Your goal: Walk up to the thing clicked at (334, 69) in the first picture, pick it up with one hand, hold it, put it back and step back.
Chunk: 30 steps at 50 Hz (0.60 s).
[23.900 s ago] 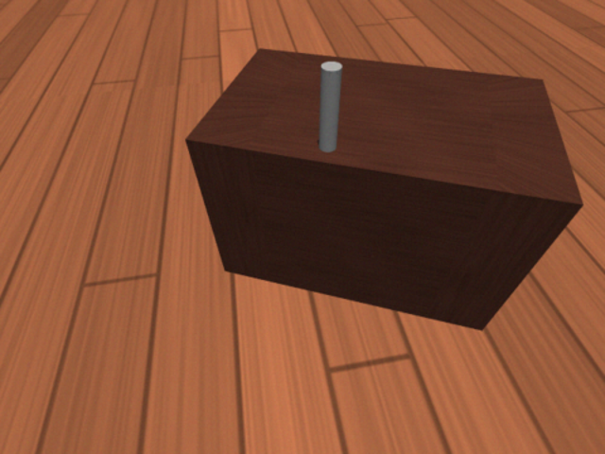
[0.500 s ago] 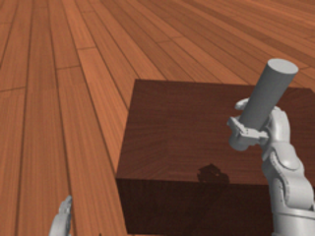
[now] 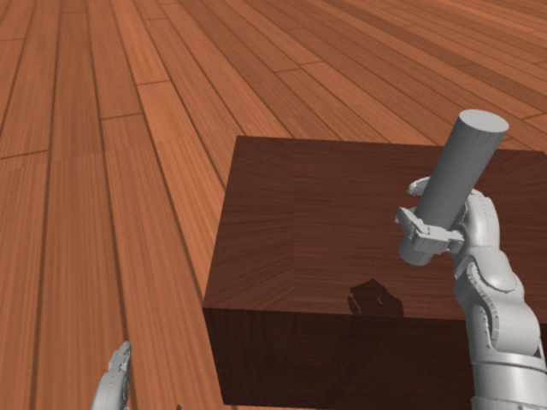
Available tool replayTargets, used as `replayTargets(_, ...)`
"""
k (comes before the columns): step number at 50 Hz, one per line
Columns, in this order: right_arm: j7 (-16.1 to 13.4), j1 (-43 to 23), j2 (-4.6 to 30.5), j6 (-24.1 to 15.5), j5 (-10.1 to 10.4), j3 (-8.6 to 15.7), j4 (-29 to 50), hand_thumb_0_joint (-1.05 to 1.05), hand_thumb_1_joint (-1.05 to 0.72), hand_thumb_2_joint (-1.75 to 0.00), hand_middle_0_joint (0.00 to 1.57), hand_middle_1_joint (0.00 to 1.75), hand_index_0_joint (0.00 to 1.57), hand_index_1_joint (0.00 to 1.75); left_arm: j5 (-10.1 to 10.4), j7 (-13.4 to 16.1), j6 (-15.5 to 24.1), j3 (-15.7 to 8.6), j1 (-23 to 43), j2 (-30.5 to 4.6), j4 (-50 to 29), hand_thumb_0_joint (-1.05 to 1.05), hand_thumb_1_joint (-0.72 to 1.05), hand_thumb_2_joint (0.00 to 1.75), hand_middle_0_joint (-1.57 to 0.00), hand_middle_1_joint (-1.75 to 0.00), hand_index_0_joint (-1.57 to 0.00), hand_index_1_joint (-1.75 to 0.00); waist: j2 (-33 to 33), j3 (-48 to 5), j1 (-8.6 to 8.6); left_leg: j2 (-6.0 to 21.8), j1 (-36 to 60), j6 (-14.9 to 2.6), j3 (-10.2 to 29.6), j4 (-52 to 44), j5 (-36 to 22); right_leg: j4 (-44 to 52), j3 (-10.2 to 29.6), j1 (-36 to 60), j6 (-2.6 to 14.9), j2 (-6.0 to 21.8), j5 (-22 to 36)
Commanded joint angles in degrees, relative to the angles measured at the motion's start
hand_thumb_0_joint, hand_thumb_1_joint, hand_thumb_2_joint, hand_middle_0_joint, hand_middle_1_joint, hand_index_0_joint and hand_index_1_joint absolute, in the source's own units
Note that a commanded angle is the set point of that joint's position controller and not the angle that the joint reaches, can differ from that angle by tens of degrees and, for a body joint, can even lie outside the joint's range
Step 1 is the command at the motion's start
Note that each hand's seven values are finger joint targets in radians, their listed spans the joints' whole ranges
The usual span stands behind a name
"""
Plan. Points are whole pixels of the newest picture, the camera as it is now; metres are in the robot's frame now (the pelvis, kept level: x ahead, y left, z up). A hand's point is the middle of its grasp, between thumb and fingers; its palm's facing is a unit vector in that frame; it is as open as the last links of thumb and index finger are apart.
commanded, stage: crouch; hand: right
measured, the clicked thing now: (442, 198) +0.34 -0.18 +0.19
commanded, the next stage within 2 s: lower in 0.76 s
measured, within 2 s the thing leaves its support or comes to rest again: rests again in 1.90 s
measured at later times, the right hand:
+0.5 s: hand (414, 234) +0.38 -0.19 +0.08, palm faces +0.17 +0.99 +0.00, open 6.4 cm
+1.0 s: hand (412, 242) +0.39 -0.21 +0.04, palm faces +0.16 +0.99 +0.01, open 6.4 cm
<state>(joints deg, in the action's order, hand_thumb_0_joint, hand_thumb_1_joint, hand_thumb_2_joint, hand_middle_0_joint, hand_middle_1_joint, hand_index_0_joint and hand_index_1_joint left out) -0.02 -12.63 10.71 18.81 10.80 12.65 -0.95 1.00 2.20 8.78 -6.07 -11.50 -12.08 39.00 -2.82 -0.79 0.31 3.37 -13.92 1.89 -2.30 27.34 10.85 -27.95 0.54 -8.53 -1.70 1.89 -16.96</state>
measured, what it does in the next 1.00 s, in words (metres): stands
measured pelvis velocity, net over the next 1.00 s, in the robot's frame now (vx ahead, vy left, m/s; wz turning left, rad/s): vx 0.00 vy -0.01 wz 0.02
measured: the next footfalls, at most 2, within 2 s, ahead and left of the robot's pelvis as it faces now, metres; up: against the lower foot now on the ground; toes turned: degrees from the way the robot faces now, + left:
none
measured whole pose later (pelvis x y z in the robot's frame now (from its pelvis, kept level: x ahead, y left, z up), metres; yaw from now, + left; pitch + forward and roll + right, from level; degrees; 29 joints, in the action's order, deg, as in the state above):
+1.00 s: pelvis +0.00 -0.01 -0.02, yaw +1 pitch +7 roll +1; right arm 5.5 -23.3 17.2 -18.8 10.1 17.8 -43.8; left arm 0.1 4.1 8.7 -4.1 -11.6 -11.9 34.4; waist 0.9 -2.3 4.2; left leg 2.9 -29.2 2.2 -1.2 35.4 13.0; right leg -38.6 0.0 -24.5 -1.4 2.4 -21.0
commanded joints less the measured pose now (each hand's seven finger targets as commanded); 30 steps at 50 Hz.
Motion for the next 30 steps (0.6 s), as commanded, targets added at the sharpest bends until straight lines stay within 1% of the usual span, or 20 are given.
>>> replayTargets(1,-0.09,-22.12,8.84,-7.78,-0.18,3.61,7.3,0.0,-0.5,-1.3,1.37,1.42,1.38,1.42,0.19,0.68,3.85,-1.45,5.72,-5.75,-8.84,0.0,-0.56,0.07,-0.05,-0.05,-0.04,-0.05,5.52,-8.64,1.05,-1.99,4.03,-0.58,-1.94,-3.78,-4.51,4.21,-1.91,-2.62,2.33,-2.38,6.18)
replayTargets(3,-0.22,-24.06,11.39,-10.48,-0.4,5.37,4.38,0.0,-0.49,-1.29,1.36,1.41,1.37,1.41,-0.04,0.84,4.25,-2.63,5.58,-7.45,-7.22,0.0,-0.56,0.06,-0.05,-0.05,-0.05,-0.05,3.43,-9.45,0.92,-1.93,3.66,-0.8,-1.72,-3.34,-4.23,4.12,-1.84,-3.45,2.22,-2.34,5.78)
replayTargets(4,-0.06,-24.91,11.22,-11.99,-0.64,4.88,3.51,0.0,-0.51,-1.28,1.36,1.4,1.37,1.4,-0.1,0.71,4.63,-1.84,5.84,-6.52,-7.66,0.0,-0.56,0.06,-0.05,-0.05,-0.05,-0.05,3.66,-9.7,0.99,-2.05,3.58,-0.8,-1.73,-2.85,-4.48,3.7,-1.77,-3.71,2.24,-2.21,5.99)
replayTargets(6,-0.13,-26.17,11.25,-15.16,-0.88,4.74,1.0,0.0,-0.51,-1.29,1.37,1.41,1.39,1.41,-0.41,0.99,5.27,-2.75,6.71,-7.81,-10.05,0.0,-0.56,0.06,-0.05,-0.04,-0.05,-0.05,4.19,-12.83,1.42,-2.03,4.99,-0.75,-1.54,-2.23,-6.02,2.98,-1.82,-3.37,2.15,-2.17,7.42)
replayTargets(9,0.22,-27.96,10.68,-19.22,-1.23,3.65,-1.79,0.0,-0.5,-1.3,1.37,1.42,1.39,1.42,-0.3,1.01,5.29,0.18,4.39,-4.52,-9.86,0.0,-0.56,0.07,-0.05,-0.05,-0.05,-0.05,0.5,-15.12,1.49,-2.28,4.06,-1.3,-1.41,-0.56,-10.01,1.88,-1.71,-1.78,1.4,-1.73,12.4)
replayTargets(12,0.36,-28.08,12.72,-22.1,-1.21,5.09,-6.48,0.0,-0.51,-1.3,1.37,1.42,1.39,1.42,-0.78,1.76,4.82,-2.82,4.65,-8.41,-8.29,0.0,-0.56,0.07,-0.05,-0.05,-0.05,-0.05,0.69,-16.15,1.75,-2.5,3.26,-1.42,-1.32,0.12,-11.12,1.34,-1.45,-2.24,1.22,-1.39,14.2)
replayTargets(14,0.56,-26.87,12.79,-24.08,-1.16,5.6,-10.91,0.0,-0.53,-1.3,1.38,1.42,1.39,1.42,-0.95,1.42,4.43,-1.72,5.81,-7.03,-6.34,0.0,-0.56,0.06,-0.05,-0.05,-0.05,-0.05,0.55,-12.37,0.92,-2.6,2.27,-1.62,-1.47,-0.19,-6.96,1.96,-1.38,-6.07,1.21,-1.33,9.65)
replayTargets(16,0.83,-28.28,13.47,-26.77,-1.12,5.58,-11.9,0.0,-0.51,-1.28,1.36,1.4,1.37,1.4,-0.83,1.34,4.49,-1.44,7.7,-7.07,-8.06,0.0,-0.55,0.06,-0.06,-0.05,-0.05,-0.05,0.44,-14.11,1.05,-2.73,2.41,-1.76,-1.32,-0.14,-5.18,2.17,-0.99,-6.5,1.09,-0.96,7.6)
replayTargets(17,1.1,-28.12,12.69,-27.84,-1.34,4.97,-12.96,0.0,-0.5,-1.29,1.36,1.41,1.38,1.41,-0.88,1.21,4.43,0.98,8.07,-4.43,-8.79,0.0,-0.55,0.06,-0.06,-0.05,-0.05,-0.05,0.39,-15.17,0.85,-2.6,3.02,-1.73,-1.14,-0.05,-5.87,1.81,-1.39,-6.68,1.24,-1.31,8.18)
replayTargets(18,1.32,-27.42,12.6,-28.8,-1.09,4.98,-15.16,0.0,-0.51,-1.3,1.37,1.42,1.39,1.42,-0.88,1.59,4.16,-0.06,6.75,-5.42,-8.11,0.0,-0.55,0.06,-0.06,-0.05,-0.05,-0.05,2.19,-15.27,1.66,-2.66,3.27,-1.53,-1.09,0.16,-7.41,1.24,-1.54,-6.79,1.41,-1.4,9.54)
replayTargets(19,1.38,-28.53,15.8,-29.94,-0.93,7.08,-15.17,0.0,-0.51,-1.3,1.37,1.42,1.39,1.42,-0.87,1.93,3.96,-1.13,7.85,-7.23,-8.97,0.0,-0.55,0.06,-0.06,-0.05,-0.05,-0.05,2.96,-15.76,1.27,-2.56,3.87,-1.34,-0.99,0.24,-7.35,1.12,-1.53,-7.54,1.68,-1.6,9.16)
replayTargets(20,1.52,-31.96,17.38,-31.08,-1.09,7.27,-10.75,0.0,-0.5,-1.3,1.36,1.41,1.38,1.41,-1.0,2.21,3.89,-1.54,7.9,-7.82,-9.35,0.0,-0.56,0.06,-0.06,-0.05,-0.05,-0.05,-0.55,-19.61,1.3,-2.23,4.1,-1.42,-0.49,0.73,-8.5,0.87,-1.85,-4.97,1.58,-1.88,10.02)
replayTargets(21,1.87,-29.86,14.77,-31.17,-0.99,5.7,-17.09,0.0,-0.51,-1.31,1.37,1.43,1.39,1.43,-1.08,2.57,3.92,-1.38,7.69,-8.14,-10.09,0.0,-0.56,0.06,-0.06,-0.05,-0.05,-0.05,3.25,-17.72,2.94,-2.57,2.76,-1.21,-0.69,0.68,-8.79,0.28,-1.69,-5.45,1.87,-1.64,10.05)
replayTargets(23,2.39,-28.91,14.82,-32.5,-0.65,6.18,-18.12,0.0,-0.51,-1.3,1.36,1.41,1.38,1.41,-1.1,2.83,3.78,-3.04,6.37,-9.93,-9.91,0.0,-0.56,0.06,-0.06,-0.05,-0.05,-0.05,2.43,-17.94,3.06,-2.78,1.61,-1.3,-0.94,0.99,-8.49,0.44,-1.34,-4.71,1.6,-1.35,10.03)
replayTargets(24,2.42,-30.81,15.42,-33.32,-0.39,6.28,-18.01,0.0,-0.51,-1.3,1.37,1.41,1.38,1.41,-1.02,2.97,3.82,-2.38,6.37,-9.34,-10.67,0.0,-0.56,0.06,-0.06,-0.05,-0.05,-0.05,2.77,-18.2,3.09,-2.85,1.57,-1.37,-0.92,0.98,-8.81,0.1,-1.23,-5.12,1.52,-1.3,10.67)
replayTargets(25,2.52,-30.08,15.69,-34.03,-0.58,6.56,-20.51,0.0,-0.51,-1.3,1.37,1.41,1.38,1.41,-0.97,2.77,3.59,-0.3,6.05,-7.12,-9.82,0.0,-0.57,0.07,-0.06,-0.05,-0.05,-0.05,3.35,-16.68,2.47,-2.66,1.47,-1.34,-0.92,1.05,-8.33,-0.1,-1.32,-6.91,1.64,-1.48,10.09)
replayTargets(27,3.14,-28.8,15.85,-34.99,-0.44,6.54,-22.73,0.0,-0.51,-1.3,1.37,1.42,1.39,1.42,-0.77,2.88,3.15,-0.87,4.06,-6.49,-7.38,0.0,-0.57,0.07,-0.06,-0.05,-0.05,-0.05,2.92,-14.64,2.47,-2.4,0.44,-1.27,-0.53,1.12,-7.44,-0.22,-1.61,-8.62,1.91,-1.78,8.53)
replayTargets(28,3.48,-30.31,16.24,-35.68,-0.27,6.78,-21.54,0.0,-0.5,-1.31,1.37,1.43,1.39,1.43,-0.83,2.85,3.24,-1.09,4.93,-7.1,-8.46,0.0,-0.57,0.07,-0.06,-0.05,-0.05,-0.05,0.94,-17.23,2.65,-2.4,0.52,-1.46,-0.41,1.47,-7.78,-0.25,-1.48,-7.7,1.7,-1.66,9.1)
replayTargets(29,3.64,-30.11,15.9,-36.03,-0.47,6.25,-23.37,0.0,-0.49,-1.31,1.37,1.42,1.38,1.42,-0.9,2.76,3.4,-0.33,6.06,-6.85,-9.78,0.0,-0.56,0.07,-0.06,-0.05,-0.05,-0.05,1.82,-16.49,2.96,-2.36,0.06,-1.39,-0.37,1.54,-7.57,-0.63,-1.6,-8.22,1.79,-1.76,8.51)
replayTargets(30,3.8,-30.52,16.64,-36.43,-0.49,6.6,-23.76,0.0,-0.5,-1.31,1.37,1.43,1.38,1.43,-0.93,3.01,3.23,-2.11,4.42,-8.57,-8.52,0.0,-0.56,0.06,-0.06,-0.05,-0.05,-0.05,2.37,-17.27,3.41,-2.53,-0.27,-1.38,-0.4,2.03,-8.84,-1.1,-1.4,-8.0,1.7,-1.64,9.81)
